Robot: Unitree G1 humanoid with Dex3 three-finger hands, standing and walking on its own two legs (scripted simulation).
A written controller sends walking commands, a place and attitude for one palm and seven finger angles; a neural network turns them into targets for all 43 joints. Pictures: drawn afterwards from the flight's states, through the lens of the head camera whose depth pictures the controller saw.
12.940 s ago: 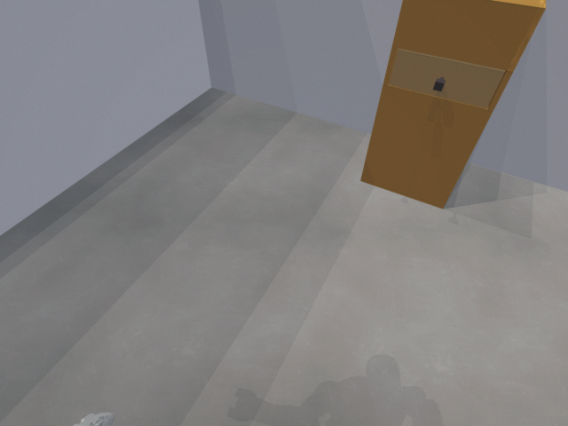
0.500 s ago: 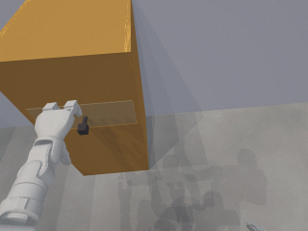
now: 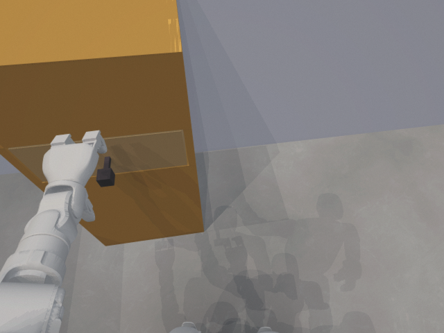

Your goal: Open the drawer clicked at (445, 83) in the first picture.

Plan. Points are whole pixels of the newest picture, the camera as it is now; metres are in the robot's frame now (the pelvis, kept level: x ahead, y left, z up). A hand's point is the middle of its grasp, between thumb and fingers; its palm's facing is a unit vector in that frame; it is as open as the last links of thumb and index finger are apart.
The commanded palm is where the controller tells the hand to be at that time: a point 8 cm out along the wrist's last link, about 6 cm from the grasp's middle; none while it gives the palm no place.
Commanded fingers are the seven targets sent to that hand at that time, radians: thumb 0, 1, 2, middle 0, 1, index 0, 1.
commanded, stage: move the hooked fingers above the handle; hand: left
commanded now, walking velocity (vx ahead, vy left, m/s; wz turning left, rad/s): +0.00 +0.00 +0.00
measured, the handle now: (106, 171) +0.48 +0.30 -0.10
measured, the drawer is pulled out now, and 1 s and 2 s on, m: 0.00 0.00 0.00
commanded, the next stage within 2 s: lower the fingers behind the handle in 1.10 s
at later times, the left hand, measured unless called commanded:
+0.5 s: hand (91, 172) +0.45 +0.30 -0.05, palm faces -0.06 -0.02 -1.00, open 13.7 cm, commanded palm +0.44 +0.29 +0.02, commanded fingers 0.00 -0.50 0.30 -0.30 -1.20 -0.30 -1.20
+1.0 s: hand (90, 172) +0.44 +0.31 -0.05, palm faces -0.06 -0.02 -1.00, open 13.7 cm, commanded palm +0.44 +0.29 +0.01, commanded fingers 0.00 -0.50 0.30 -0.30 -1.20 -0.30 -1.20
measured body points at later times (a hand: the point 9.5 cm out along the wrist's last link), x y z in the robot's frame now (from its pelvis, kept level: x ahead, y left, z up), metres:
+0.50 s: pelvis -0.02 +0.00 -0.04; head +0.11 +0.02 +0.40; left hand +0.44 +0.30 +0.01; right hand -0.01 -0.28 -0.15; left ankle +0.00 +0.09 -0.70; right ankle -0.01 -0.13 -0.70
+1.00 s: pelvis -0.02 +0.00 -0.04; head +0.11 +0.03 +0.39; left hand +0.44 +0.30 +0.01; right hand +0.00 -0.27 -0.15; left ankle +0.00 +0.09 -0.70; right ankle -0.01 -0.13 -0.70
